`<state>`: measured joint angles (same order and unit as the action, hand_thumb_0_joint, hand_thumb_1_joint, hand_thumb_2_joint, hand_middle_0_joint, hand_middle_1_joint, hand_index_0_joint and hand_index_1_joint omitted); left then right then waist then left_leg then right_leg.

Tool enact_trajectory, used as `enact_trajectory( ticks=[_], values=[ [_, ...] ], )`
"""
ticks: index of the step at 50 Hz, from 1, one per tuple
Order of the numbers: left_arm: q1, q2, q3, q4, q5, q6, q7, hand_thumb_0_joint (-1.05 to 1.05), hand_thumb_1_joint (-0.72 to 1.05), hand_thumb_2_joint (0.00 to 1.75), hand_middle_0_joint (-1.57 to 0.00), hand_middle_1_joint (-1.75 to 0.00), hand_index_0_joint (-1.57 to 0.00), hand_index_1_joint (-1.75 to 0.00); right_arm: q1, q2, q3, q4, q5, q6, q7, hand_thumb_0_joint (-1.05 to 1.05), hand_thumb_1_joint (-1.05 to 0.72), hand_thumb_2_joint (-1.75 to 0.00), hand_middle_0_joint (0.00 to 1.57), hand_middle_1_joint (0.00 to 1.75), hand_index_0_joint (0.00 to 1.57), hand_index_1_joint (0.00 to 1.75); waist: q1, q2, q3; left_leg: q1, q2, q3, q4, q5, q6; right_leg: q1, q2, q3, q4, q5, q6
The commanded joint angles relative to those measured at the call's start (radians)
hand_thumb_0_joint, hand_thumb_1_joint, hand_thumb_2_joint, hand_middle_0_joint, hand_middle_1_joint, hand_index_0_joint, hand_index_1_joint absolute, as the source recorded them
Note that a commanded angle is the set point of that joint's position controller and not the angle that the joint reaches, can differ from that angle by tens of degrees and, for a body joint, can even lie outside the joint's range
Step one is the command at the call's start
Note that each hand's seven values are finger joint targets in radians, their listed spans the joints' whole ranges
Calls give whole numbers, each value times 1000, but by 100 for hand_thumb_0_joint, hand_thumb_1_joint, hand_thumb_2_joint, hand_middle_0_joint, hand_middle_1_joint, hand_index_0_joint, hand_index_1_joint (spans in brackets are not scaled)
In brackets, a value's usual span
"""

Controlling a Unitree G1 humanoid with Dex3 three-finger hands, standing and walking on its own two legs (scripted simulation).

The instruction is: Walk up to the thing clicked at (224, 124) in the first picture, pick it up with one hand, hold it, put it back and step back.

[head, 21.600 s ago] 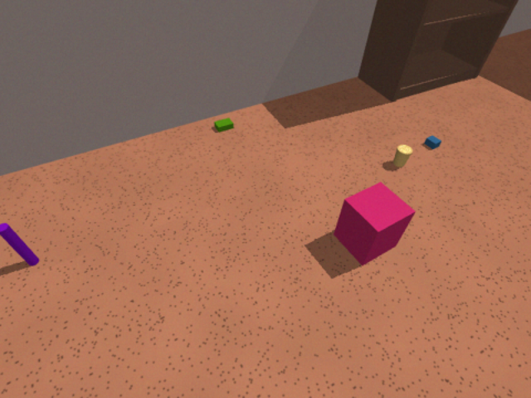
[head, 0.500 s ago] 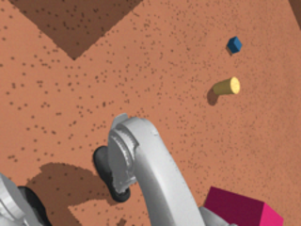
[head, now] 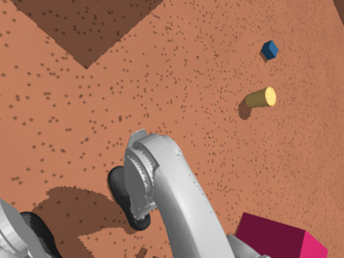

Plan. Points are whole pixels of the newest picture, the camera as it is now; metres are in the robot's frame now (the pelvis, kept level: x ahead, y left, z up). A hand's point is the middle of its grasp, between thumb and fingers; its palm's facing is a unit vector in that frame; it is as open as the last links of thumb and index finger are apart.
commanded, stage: settle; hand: left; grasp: from above
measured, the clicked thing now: out of the picture +0.44 +0.35 -0.31
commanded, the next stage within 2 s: lift in 0.92 s
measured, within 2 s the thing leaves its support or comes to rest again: leaves its support in 0.40 s
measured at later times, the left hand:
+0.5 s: hand out of the picture +0.44 +0.35 -0.25, palm faces -0.26 -0.35 -0.90, open 9.6 cm
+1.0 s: hand out of the picture +0.43 +0.35 -0.17, palm faces -0.26 -0.33 -0.90, open 9.6 cm
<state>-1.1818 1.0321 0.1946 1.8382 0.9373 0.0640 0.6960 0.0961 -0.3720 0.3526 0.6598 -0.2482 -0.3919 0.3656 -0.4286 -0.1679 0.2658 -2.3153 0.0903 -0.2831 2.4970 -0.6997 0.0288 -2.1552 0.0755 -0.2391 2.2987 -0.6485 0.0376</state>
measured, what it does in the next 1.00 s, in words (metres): stands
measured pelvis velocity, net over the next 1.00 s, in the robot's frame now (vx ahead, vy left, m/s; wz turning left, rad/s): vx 0.01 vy -0.01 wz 0.11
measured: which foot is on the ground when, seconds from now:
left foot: down 0.00-1.00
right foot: down 0.00-1.00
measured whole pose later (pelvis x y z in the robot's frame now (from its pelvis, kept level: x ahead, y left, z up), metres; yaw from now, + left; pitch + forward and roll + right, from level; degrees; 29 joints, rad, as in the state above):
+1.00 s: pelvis +0.01 -0.01 +0.00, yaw +6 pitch +32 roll -9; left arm -1.07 0.72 0.18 1.56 0.93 0.21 0.49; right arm 0.21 -0.33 0.16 0.80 -0.16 -0.31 0.32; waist -0.30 -0.01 0.01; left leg -2.35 0.08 -0.16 2.43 -0.66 0.02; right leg -2.25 0.04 -0.14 2.33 -0.66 0.01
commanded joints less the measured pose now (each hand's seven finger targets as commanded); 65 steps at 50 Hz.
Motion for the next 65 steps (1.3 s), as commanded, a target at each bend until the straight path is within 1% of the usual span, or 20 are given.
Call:
enact_trajectory(
  ticks=[1,9,16,19,20,21,26,29,31,33,35,40,43,46,47,54,56,58,62,65],
  values=[
    [-197,194,-15,-75,4,14,42,0,51,50,-94,-44,-93,-45,233,-341,-80,34,4,2,1,0,-89,-90,20,30,20,30,-69,538,-613,462,27,56,-250,211,-32,369,49,-57,-195,271,-42],
    [-204,189,-20,-78,2,29,31,0,70,48,-108,-51,-110,-48,224,-341,-85,27,6,2,-1,0,-90,-90,20,30,20,30,-62,550,-602,447,22,63,-258,161,-33,339,38,-56,-198,221,-42],
    [-231,217,22,-205,-9,43,13,0,70,52,-109,-50,-110,-49,249,-339,-115,37,22,17,-2,0,-90,-90,20,30,20,30,-18,644,-747,548,28,63,-281,241,-45,363,40,-52,-183,281,-54],
    [-254,168,-16,-251,1,49,2,0,69,46,-109,-45,-110,-44,243,-326,-126,36,28,25,-3,0,-91,-90,20,30,20,30,-22,664,-759,556,27,73,-278,256,-45,353,48,-47,-180,299,-59],
    [-248,193,11,-277,12,54,-1,0,69,44,-108,-44,-110,-42,263,-327,-135,44,32,27,-1,0,-90,-90,20,30,20,30,-9,699,-800,581,24,80,-276,290,-48,358,44,-48,-175,319,-61],
    [-267,147,-22,-297,7,56,-8,0,69,43,-108,-43,-110,-41,254,-309,-134,41,33,32,1,0,-91,-90,20,30,20,30,-9,699,-785,569,22,90,-274,285,-46,359,47,-40,-177,320,-62],
    [-220,103,4,-389,-11,94,-38,0,70,46,-108,-47,-110,-45,276,-288,-181,73,55,43,0,0,-90,-90,20,30,20,30,54,734,-900,594,14,117,-285,301,-48,343,45,-28,-183,323,-67],
    [-214,24,-25,-402,-23,122,-63,0,70,48,-108,-50,-110,-48,264,-286,-205,56,70,48,3,0,-90,-90,20,30,20,30,49,690,-874,552,8,120,-298,275,-44,306,45,-24,-192,305,-68],
    [-118,-31,-38,-279,-22,151,-86,0,68,49,-107,-48,-109,-47,310,-284,-227,111,70,55,1,0,-90,-90,20,30,20,30,39,618,-790,484,1,127,-299,233,-35,265,45,-13,-198,271,-64],
    [-157,-17,-6,-359,-20,159,-102,0,67,52,-107,-49,-108,-47,338,-274,-238,129,74,58,1,0,-90,-90,20,30,20,30,56,608,-840,494,-3,125,-296,241,-33,244,34,-7,-191,266,-63],
    [-186,-102,-54,-357,-46,164,-119,0,69,53,-109,-52,-110,-51,329,-271,-248,123,82,55,-1,0,-90,-90,20,30,20,30,49,589,-840,480,-9,135,-302,228,-28,238,35,2,-198,260,-64],
    [-203,-73,-50,-324,-23,153,-158,0,71,59,-113,-55,-113,-54,327,-258,-252,135,85,54,-22,0,-90,-90,20,30,20,30,51,484,-803,384,-25,153,-300,134,-9,235,32,40,-225,148,-59],
    [-254,-51,-40,-411,-8,138,-175,0,71,57,-110,-55,-111,-54,321,-246,-264,144,84,59,-37,0,-90,-90,20,30,20,30,85,530,-875,445,-32,164,-316,126,-19,235,23,56,-213,112,-68],
    [-294,-22,-19,-471,17,138,-157,0,66,54,-106,-54,-107,-53,330,-240,-268,151,91,68,-47,0,-90,-90,20,30,20,30,106,567,-943,488,-34,171,-322,130,-21,226,16,60,-212,115,-72],
    [-279,-68,-38,-457,10,142,-155,0,66,55,-106,-56,-107,-55,305,-234,-271,117,96,69,-50,0,-90,-90,20,30,20,30,105,562,-963,504,-33,179,-326,152,-25,243,18,61,-209,142,-73],
    [-216,-77,6,-453,-17,188,-148,0,68,51,-105,-59,-108,-55,329,-206,-301,140,108,96,-65,0,-92,-91,20,30,20,30,162,535,-1051,482,-36,222,-323,232,-13,320,14,90,-229,223,-67],
    [-229,-71,12,-509,-26,205,-165,0,66,51,-103,-59,-106,-56,339,-207,-315,148,120,104,-67,0,-92,-90,20,30,20,30,177,538,-1115,512,-40,229,-325,271,-9,333,8,87,-231,266,-66],
    [-223,-123,-24,-472,-35,221,-201,0,64,50,-101,-58,-104,-54,343,-195,-324,158,125,113,-71,0,-91,-90,20,30,20,30,158,512,-1069,499,-41,233,-330,268,-7,323,10,91,-239,265,-67],
    [-186,-59,4,-522,-21,215,-269,0,65,53,-105,-52,-106,-51,365,-186,-352,190,131,141,-88,0,-91,-90,20,30,20,30,194,482,-1068,497,-50,243,-355,235,-2,347,4,120,-273,202,-68],
    [-159,-178,-53,-576,-18,203,-311,0,62,53,-103,-54,-104,-52,338,-170,-375,178,149,157,-98,0,-92,-91,20,30,20,30,207,502,-1079,556,-50,237,-409,193,-11,300,-2,111,-278,153,-83]
  ],
)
